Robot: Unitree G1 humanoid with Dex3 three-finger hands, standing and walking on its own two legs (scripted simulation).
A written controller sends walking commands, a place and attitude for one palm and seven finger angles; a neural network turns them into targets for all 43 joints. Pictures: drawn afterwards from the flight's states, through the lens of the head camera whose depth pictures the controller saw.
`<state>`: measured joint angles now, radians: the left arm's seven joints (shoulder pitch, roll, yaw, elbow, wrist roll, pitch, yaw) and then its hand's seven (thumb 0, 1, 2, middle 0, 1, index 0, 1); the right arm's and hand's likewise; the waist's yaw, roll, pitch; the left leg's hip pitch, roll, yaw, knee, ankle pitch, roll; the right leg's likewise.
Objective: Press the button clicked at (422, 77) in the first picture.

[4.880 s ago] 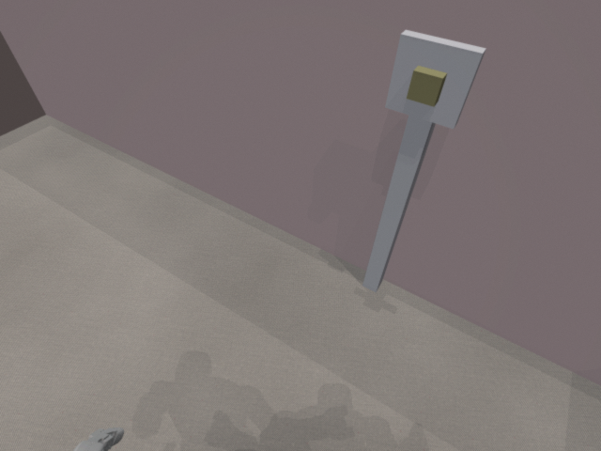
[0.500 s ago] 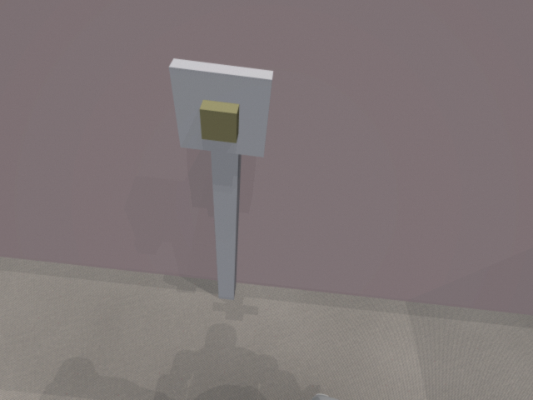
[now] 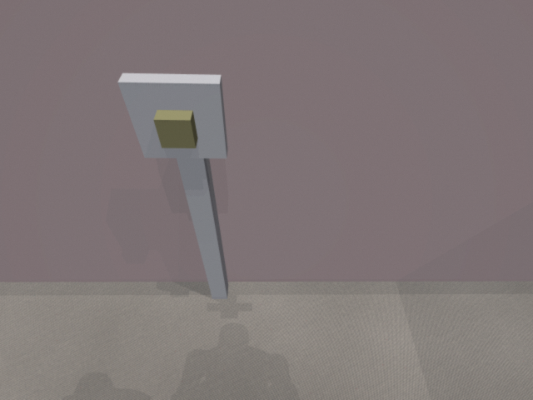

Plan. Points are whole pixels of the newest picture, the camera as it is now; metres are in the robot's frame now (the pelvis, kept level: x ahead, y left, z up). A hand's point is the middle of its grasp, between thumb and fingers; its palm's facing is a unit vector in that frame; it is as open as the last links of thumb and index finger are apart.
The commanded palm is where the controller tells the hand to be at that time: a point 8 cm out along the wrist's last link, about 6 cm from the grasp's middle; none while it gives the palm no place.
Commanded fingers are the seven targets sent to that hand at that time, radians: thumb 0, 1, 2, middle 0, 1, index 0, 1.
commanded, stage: come to a stop and stand still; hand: left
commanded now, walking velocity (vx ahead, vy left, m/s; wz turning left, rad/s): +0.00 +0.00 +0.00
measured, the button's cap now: (177, 128) +0.55 +0.18 +0.10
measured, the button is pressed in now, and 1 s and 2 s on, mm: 0 0 0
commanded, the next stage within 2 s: look again from close up in 0.48 s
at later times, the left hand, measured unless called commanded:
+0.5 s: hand out of the picture -0.02 +0.10 -0.17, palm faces +0.07 -0.98 -0.16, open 7.3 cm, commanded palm none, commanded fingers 0.00 0.90 0.90 -0.20 -0.30 -0.20 -0.30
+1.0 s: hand out of the picture +0.01 +0.18 -0.18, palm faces +0.02 -0.98 -0.21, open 7.4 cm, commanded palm none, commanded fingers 0.00 0.90 0.90 -0.20 -0.30 -0.20 -0.30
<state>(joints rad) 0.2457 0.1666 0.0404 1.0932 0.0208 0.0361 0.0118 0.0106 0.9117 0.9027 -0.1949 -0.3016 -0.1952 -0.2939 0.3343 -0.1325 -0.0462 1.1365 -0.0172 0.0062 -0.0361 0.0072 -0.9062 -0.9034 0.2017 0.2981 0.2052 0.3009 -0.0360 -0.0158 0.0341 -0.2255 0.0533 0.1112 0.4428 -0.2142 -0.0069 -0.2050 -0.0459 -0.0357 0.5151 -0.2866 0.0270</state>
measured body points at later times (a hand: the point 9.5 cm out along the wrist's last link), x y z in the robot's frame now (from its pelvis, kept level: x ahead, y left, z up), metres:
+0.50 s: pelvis +0.01 -0.05 +0.00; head +0.02 -0.06 +0.45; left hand -0.02 +0.15 -0.16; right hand +0.00 -0.26 -0.17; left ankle +0.01 +0.12 -0.74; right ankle -0.02 -0.13 -0.74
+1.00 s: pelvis +0.00 +0.00 +0.00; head -0.01 +0.00 +0.45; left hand +0.01 +0.23 -0.16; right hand +0.02 -0.23 -0.16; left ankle +0.00 +0.10 -0.74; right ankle -0.02 -0.13 -0.74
